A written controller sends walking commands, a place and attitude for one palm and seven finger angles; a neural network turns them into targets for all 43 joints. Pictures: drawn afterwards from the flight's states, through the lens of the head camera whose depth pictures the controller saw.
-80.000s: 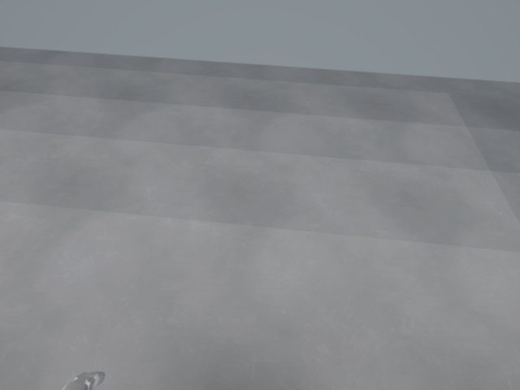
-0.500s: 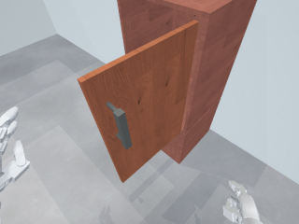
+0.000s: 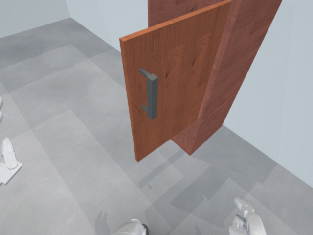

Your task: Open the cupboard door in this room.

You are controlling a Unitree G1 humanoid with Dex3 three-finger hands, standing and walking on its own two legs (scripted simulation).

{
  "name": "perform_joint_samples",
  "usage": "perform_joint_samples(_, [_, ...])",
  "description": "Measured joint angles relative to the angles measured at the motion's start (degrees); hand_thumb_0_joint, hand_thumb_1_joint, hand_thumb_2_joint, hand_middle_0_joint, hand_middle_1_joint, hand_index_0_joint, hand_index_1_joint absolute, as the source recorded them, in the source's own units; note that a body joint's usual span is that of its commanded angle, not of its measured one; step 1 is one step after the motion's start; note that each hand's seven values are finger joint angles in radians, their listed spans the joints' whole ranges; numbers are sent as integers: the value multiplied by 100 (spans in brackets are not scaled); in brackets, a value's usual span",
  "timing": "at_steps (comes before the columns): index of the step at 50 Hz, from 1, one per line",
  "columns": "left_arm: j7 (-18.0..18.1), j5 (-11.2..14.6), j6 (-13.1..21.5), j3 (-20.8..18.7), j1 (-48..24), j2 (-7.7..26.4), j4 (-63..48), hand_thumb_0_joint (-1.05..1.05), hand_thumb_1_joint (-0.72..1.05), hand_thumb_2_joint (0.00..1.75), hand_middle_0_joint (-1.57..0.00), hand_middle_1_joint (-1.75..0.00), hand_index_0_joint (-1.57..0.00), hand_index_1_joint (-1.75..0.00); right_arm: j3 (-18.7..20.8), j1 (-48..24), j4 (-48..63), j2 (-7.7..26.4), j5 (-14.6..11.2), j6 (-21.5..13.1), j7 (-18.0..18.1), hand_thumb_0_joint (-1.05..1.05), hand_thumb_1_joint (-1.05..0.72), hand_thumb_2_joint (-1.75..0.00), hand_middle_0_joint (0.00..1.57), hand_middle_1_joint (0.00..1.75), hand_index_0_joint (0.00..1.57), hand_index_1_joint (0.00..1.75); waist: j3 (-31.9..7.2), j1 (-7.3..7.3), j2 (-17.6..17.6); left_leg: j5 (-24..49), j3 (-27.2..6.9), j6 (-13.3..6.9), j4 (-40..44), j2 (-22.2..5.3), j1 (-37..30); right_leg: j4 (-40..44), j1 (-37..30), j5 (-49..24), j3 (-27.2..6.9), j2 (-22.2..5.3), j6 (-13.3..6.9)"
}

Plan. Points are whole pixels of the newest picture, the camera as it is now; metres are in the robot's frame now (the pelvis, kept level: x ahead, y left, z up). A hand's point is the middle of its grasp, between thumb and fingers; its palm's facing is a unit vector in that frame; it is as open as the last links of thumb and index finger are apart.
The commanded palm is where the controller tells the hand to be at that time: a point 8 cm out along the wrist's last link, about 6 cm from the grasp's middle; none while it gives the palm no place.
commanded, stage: step back with the hand held close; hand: left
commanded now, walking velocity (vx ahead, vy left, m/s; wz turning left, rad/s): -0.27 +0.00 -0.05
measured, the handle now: (148, 95) +0.47 +0.07 +0.09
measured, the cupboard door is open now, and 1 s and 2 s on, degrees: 87 87 87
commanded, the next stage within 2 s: stop stepping back and stand still in 0.24 s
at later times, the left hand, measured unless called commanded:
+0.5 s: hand out of the picture +0.06 +0.29 +0.18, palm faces +0.43 -0.82 -0.39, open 7.4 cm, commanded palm +0.01 +0.33 +0.19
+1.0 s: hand out of the picture -0.04 +0.31 +0.18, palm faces +0.43 -0.82 -0.38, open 7.4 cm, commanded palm -0.09 +0.35 +0.19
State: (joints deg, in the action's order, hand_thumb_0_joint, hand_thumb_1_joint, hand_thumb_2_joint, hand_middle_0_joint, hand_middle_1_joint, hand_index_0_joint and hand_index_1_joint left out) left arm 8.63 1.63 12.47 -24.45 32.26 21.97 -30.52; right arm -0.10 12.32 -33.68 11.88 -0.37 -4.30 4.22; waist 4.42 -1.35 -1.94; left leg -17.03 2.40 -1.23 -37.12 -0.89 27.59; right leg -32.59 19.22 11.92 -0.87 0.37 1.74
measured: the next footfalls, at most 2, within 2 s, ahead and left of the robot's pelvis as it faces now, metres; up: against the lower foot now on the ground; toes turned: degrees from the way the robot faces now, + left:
right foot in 0.32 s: -0.12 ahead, -0.11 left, +0.00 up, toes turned +0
left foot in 0.50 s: +0.00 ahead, +0.11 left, +0.00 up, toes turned +0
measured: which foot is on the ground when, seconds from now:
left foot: down 0.00-0.32, up 0.34-0.48, down 0.50-0.72, up 0.74-1.00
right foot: down 0.00-0.08, up 0.10-0.30, down 0.32-0.52, up 0.54-0.74, down 0.76-1.00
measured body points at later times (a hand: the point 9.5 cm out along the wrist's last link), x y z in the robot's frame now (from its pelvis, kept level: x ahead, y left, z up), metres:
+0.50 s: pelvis -0.14 +0.03 +0.00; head -0.15 +0.06 +0.45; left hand +0.03 +0.33 +0.20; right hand +0.03 -0.20 -0.07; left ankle -0.05 +0.12 -0.73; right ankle -0.15 -0.11 -0.72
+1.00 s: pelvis -0.25 +0.06 +0.01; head -0.28 +0.07 +0.46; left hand -0.06 +0.35 +0.20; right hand -0.15 -0.20 -0.08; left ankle -0.22 +0.20 -0.71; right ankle -0.25 -0.02 -0.72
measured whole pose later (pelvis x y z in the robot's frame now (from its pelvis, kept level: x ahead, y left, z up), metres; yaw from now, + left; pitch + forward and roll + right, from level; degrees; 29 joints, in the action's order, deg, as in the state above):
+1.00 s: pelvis -0.25 +0.06 +0.01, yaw -3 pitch -1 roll +1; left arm 9.5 1.1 10.5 -22.0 28.2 21.1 -24.0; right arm 0.0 18.8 -39.0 13.1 0.7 -6.7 6.3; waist -3.4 0.2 2.0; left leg -21.6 5.2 -1.7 -33.9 -4.1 15.9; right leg -30.7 12.8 16.9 4.2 1.1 -4.4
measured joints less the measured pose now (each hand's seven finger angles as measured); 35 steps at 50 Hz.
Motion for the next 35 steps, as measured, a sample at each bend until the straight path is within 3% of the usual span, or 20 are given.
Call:
perform_joint_samples(2, [48, -19, 1, 109, -35, -69, -68, 1, 89, 90, -21, -30, -22, -30, 5, -14, -119, 27, 30, -26, 11, 1, -90, -90, 20, 30, 20, 30, 20, -35, 33, -113, -33, 45, -62, 61, 32, -37, 38, -64, -38, -20, 53])
perform_joint_samples(5, [66, -22, -17, 181, -275, -30, -46, 1, 88, 90, -21, -30, -22, -30, 8, -41, -172, 48, 38, -41, 86, 1, -90, -89, 20, 30, 20, 30, 80, 2, 41, 376, -30, -103, 64, 56, 45, -287, 166, 308, -53, 12, 63])
perform_joint_samples(7, [50, -40, -46, 116, -522, 103, 34, 1, 88, 90, -22, -30, -22, -30, 55, -77, -150, 3, 65, -110, 125, 1, -90, -90, 20, 30, 20, 30, 134, 95, -67, 885, -92, -284, 282, -42, 85, -1294, 414, 1005, -75, 250, -11])
perform_joint_samples(9, [45, 2, -20, -44, -661, 331, 26, 1, 88, 90, -22, -30, -22, -30, 110, -103, -179, -123, 81, -219, 60, 1, -90, -90, 20, 30, 20, 30, 138, 172, -74, 1414, -88, -323, 597, -146, 96, -2270, 492, 1415, -22, 451, -99])
perform_joint_samples(11, [73, 93, 59, -196, -583, 478, -43, 1, 88, 90, -22, -30, -22, -30, 115, -110, -204, -213, 70, -289, -48, 1, -90, -90, 20, 30, 20, 30, 29, 196, -39, 1697, 29, -306, 882, -247, 131, -2505, 293, 1649, 132, 520, -175])
perform_joint_samples(14, [92, 242, 112, -257, -325, 488, -131, 1, 89, 90, -21, -30, -22, -30, 84, -125, -182, -246, 53, -348, -149, 1, -90, -90, 20, 30, 20, 30, -221, 154, -37, 1929, 265, -217, 1274, -330, 256, -1575, -406, 1984, 390, 499, -311])
perform_joint_samples(16, [82, 292, 151, -313, -189, 520, -192, 1, 89, 90, -21, -30, -21, -30, 50, -211, -134, -257, 57, -362, -192, 1, -90, -90, 20, 30, 20, 30, -349, 15, 149, 1524, 531, 24, 1127, -265, 550, -247, -908, 1845, 242, 331, -516])
perform_joint_samples(18, [55, 184, 215, -100, -263, 284, -122, 1, 89, 90, -21, -30, -21, -30, 52, -390, -288, -129, 94, -301, -194, 1, -90, -90, 20, 30, 20, 30, -221, -153, 19, 360, 246, 287, -99, -212, 865, -217, -797, 1234, 125, 341, -410])
perform_joint_samples(20, [-6, 93, 158, 129, -277, 132, -11, 1, 89, 90, -21, -30, -21, -30, 19, -360, -442, -96, 81, -188, -170, 1, -90, -90, 20, 30, 20, 30, -239, -225, 84, -178, 47, 337, -1181, -4, 837, -117, -839, 953, 23, 238, -246])
perform_joint_samples(21, [-36, 67, 91, 174, -264, 109, 21, 1, 88, 90, -21, -30, -21, -30, -23, -305, -457, -121, 67, -140, -136, 1, -90, -90, 20, 30, 20, 30, -272, -249, 197, -247, 66, 324, -1271, 58, 643, -39, -857, 858, -52, 164, -188])
perform_joint_samples(24, [-69, 53, -83, 205, -292, 87, 133, 1, 88, 90, -21, -30, -22, -30, -134, -68, -297, -85, 53, -175, -5, 1, -90, -89, 20, 30, 20, 30, -435, -164, 293, 88, 14, 211, -39, 47, -398, 55, -796, 697, -115, 117, -80])
perform_joint_samples(26, [-50, 45, -146, 220, -559, 117, 256, 1, 88, 90, -21, -30, -22, -30, -84, -26, -228, -25, 40, -306, 65, 1, -90, -89, 20, 30, 20, 30, -371, -12, 220, 837, -97, -51, 460, 49, -559, -109, -677, 734, -40, 145, -40])
perform_joint_samples(28, [-21, 47, -177, 148, -711, 157, 438, 1, 88, 90, -21, -30, -22, -30, -93, -90, -288, -92, 47, -348, 68, 1, -90, -90, 20, 30, 20, 30, -255, 62, 328, 1045, -23, -151, 645, 106, -629, -520, -525, 1223, -162, 192, -86])
perform_joint_samples(31, [8, 42, -350, 92, -535, 153, 418, 1, 89, 90, -21, -30, -21, -30, -98, -30, -252, -223, 82, -369, -28, 1, -90, -90, 20, 30, 20, 30, -262, 198, 332, 1016, 22, -48, 1296, 66, -817, -1182, -323, 1430, -8, 391, -204])
perform_joint_samples(35, [39, 57, -459, 196, 45, 257, -112, 1, 89, 90, -21, -30, -21, -30, -111, 200, -106, -276, 145, -349, -86, 1, -90, -90, 20, 30, 20, 30, -376, 255, 244, 751, 151, 123, 1901, -56, -873, -455, -797, 1728, 599, 558, -381])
